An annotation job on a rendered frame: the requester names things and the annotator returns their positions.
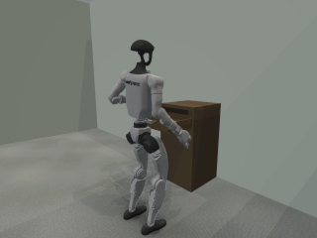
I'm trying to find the left robot foot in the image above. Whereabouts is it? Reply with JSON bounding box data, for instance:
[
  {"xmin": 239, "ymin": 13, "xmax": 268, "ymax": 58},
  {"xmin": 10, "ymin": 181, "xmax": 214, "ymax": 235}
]
[{"xmin": 123, "ymin": 205, "xmax": 147, "ymax": 220}]

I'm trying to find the right robot thigh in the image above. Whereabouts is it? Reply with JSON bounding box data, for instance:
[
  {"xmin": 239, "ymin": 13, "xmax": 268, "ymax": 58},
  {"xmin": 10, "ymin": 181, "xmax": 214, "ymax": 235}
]
[{"xmin": 142, "ymin": 133, "xmax": 168, "ymax": 189}]

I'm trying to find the right robot forearm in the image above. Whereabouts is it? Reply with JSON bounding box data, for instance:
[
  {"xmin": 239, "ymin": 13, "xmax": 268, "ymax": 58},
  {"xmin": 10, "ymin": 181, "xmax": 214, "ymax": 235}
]
[{"xmin": 158, "ymin": 108, "xmax": 183, "ymax": 137}]

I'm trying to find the right robot upper arm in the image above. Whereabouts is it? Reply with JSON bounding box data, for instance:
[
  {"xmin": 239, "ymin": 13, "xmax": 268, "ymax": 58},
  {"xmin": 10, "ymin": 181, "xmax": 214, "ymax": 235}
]
[{"xmin": 148, "ymin": 74, "xmax": 164, "ymax": 119}]

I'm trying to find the cabinet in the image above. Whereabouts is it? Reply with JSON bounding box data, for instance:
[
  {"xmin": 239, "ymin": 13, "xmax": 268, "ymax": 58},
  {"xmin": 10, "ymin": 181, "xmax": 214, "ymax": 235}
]
[{"xmin": 160, "ymin": 100, "xmax": 221, "ymax": 192}]

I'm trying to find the drawer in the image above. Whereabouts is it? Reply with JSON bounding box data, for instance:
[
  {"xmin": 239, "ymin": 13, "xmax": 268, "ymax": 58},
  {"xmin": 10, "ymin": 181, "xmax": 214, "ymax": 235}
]
[{"xmin": 147, "ymin": 112, "xmax": 192, "ymax": 134}]

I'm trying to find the left robot upper arm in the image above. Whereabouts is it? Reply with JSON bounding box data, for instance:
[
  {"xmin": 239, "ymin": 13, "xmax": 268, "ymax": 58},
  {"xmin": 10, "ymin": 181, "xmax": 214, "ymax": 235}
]
[{"xmin": 108, "ymin": 70, "xmax": 130, "ymax": 104}]

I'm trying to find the left robot forearm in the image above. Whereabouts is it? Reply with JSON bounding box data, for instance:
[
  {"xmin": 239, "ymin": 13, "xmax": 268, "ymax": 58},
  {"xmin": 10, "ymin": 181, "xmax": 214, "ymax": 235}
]
[{"xmin": 118, "ymin": 94, "xmax": 126, "ymax": 104}]

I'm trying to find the robot right hand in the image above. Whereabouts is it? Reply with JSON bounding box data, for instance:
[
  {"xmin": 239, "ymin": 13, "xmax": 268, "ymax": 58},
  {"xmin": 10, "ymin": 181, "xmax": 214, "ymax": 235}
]
[{"xmin": 176, "ymin": 130, "xmax": 192, "ymax": 149}]

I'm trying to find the handle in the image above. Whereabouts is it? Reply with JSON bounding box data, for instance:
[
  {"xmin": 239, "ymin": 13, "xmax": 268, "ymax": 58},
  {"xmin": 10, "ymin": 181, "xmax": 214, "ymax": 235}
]
[{"xmin": 147, "ymin": 119, "xmax": 157, "ymax": 124}]

